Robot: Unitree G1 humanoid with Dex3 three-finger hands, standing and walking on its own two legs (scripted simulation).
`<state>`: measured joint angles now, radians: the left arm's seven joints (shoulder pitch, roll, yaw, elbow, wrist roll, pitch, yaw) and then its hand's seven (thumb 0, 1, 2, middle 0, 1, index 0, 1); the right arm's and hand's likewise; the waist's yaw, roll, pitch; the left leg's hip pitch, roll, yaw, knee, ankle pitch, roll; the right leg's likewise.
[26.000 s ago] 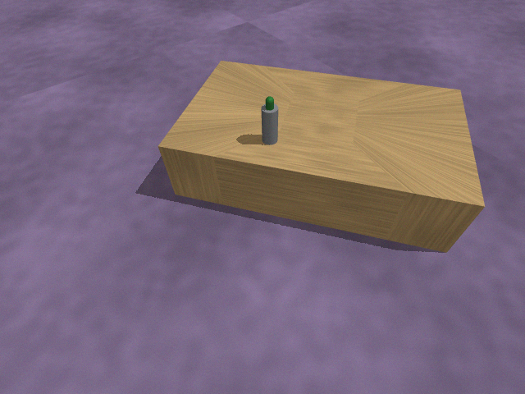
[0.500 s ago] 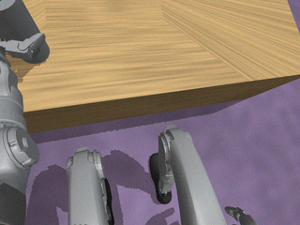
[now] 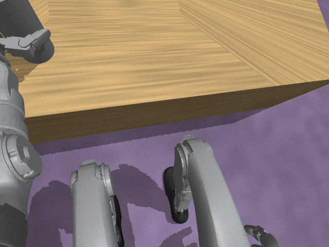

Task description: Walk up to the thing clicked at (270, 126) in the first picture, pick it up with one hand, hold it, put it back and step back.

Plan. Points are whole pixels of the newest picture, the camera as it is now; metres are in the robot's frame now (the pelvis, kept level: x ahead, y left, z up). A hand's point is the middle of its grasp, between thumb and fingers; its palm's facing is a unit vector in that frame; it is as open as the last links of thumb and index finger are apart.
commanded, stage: open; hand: left
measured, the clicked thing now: (11, 13) +0.59 +0.20 +0.03
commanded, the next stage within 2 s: withdraw in 0.28 s
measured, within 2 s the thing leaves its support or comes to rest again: neither
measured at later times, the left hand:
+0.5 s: hand (12, 17) +0.59 +0.20 +0.01, palm faces +0.18 -0.98 -0.02, open 17.1 cm
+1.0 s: hand out of the picture +0.59 +0.28 +0.15, palm faces +0.22 -0.96 -0.20, open 17.5 cm
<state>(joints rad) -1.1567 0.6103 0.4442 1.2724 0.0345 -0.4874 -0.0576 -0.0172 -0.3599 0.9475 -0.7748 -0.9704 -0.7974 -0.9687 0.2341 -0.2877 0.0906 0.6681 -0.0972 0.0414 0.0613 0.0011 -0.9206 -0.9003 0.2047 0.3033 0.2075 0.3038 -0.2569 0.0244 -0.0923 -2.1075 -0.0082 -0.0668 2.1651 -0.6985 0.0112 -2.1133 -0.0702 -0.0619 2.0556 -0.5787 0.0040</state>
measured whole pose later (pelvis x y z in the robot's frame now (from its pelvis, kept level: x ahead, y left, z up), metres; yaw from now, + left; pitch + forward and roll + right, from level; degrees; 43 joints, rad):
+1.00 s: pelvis +0.01 +0.00 +0.12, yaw +0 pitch +35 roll -5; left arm -1.18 0.79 0.43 1.27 0.11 -0.19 -0.10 -0.01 -0.55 0.05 -0.04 -0.03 -0.05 -0.03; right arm 0.25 -0.28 0.08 0.62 -0.02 0.09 0.00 0.00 -0.89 -0.90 0.21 0.30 0.21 0.31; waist -0.22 0.02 -0.11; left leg -1.75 0.02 -0.05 1.79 -0.65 0.01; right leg -1.76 -0.04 -0.06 1.68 -0.53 0.01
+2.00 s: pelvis +0.10 -0.01 +0.33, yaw +3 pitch +7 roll -1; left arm 0.31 0.20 -0.01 0.27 -0.05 0.13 0.14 -0.01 -0.47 0.09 -0.06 -0.07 -0.07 -0.07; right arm 0.20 -0.21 0.03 0.55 0.05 0.01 -0.14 0.01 -0.90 -0.90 0.20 0.30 0.21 0.31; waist -0.01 0.03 -0.09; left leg -0.51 0.03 -0.02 0.83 -0.45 -0.01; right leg -0.54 -0.02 -0.06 0.79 -0.38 0.00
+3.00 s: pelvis +0.08 -0.02 +0.37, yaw +5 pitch -4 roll +0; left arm 0.21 0.31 0.00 1.03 0.04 0.01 0.04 -0.01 -0.54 0.05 -0.05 -0.06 -0.06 -0.06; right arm 0.23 -0.32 -0.02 0.99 -0.03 0.04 -0.02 0.01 -0.90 -0.90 0.20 0.30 0.21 0.30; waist 0.01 0.06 0.03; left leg -0.13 0.01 -0.04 0.43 -0.24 -0.02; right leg -0.17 -0.03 -0.09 0.45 -0.22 -0.01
